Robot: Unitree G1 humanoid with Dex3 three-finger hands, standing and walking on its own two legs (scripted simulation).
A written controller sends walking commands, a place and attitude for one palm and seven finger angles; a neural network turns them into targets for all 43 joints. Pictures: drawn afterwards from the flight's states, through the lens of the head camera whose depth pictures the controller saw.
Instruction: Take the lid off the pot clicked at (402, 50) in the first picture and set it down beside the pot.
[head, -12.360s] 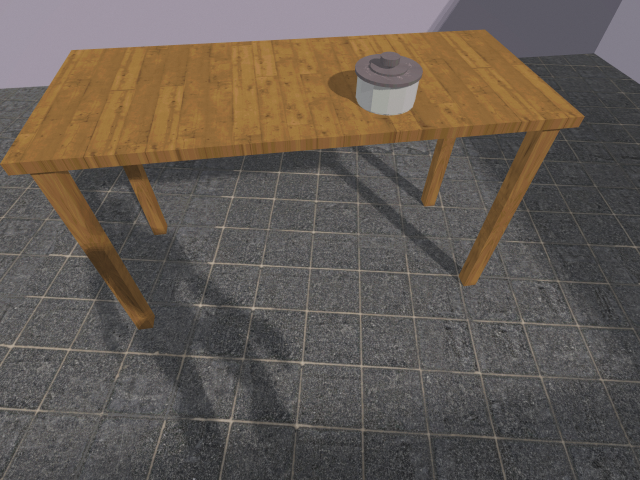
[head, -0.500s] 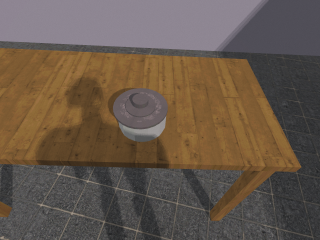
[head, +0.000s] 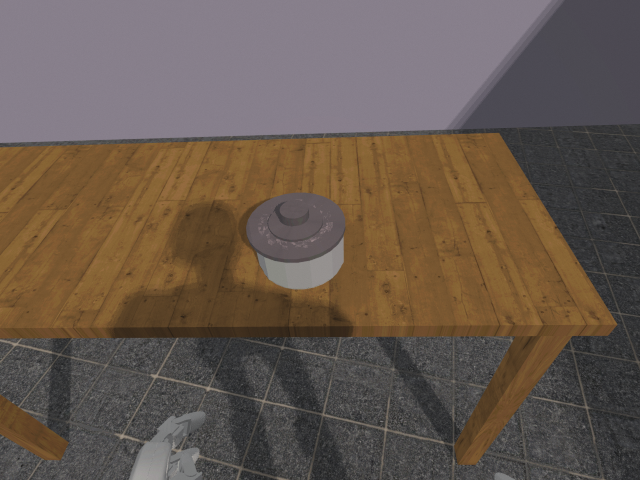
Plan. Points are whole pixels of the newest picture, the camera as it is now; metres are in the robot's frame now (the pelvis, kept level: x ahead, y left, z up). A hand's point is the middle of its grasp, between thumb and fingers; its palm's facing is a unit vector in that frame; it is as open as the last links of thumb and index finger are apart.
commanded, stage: lift the closed hand beside the body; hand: left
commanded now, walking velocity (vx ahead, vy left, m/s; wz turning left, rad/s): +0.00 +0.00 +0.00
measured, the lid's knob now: (294, 212) +0.49 +0.07 +0.08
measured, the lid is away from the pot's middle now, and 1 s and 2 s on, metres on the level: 0.00 0.00 0.00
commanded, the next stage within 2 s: raise the hand higher, near the body in 0.40 s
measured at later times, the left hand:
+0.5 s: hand out of the picture +0.10 +0.20 +0.02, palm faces +0.27 -0.91 -0.32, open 3.1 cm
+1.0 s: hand (117, 455) +0.14 +0.21 +0.08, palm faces +0.29 -0.87 -0.40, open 3.1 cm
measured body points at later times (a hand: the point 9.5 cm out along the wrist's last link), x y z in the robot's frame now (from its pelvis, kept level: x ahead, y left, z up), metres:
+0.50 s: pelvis -0.03 -0.03 +0.00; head -0.05 -0.04 +0.45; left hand +0.08 +0.24 +0.04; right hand +0.16 -0.24 -0.08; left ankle -0.01 +0.08 -0.74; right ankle -0.03 -0.12 -0.74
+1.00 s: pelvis -0.01 -0.02 +0.00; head -0.03 -0.04 +0.45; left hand +0.12 +0.25 +0.11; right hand +0.20 -0.24 -0.06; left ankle -0.01 +0.08 -0.74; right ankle -0.03 -0.12 -0.74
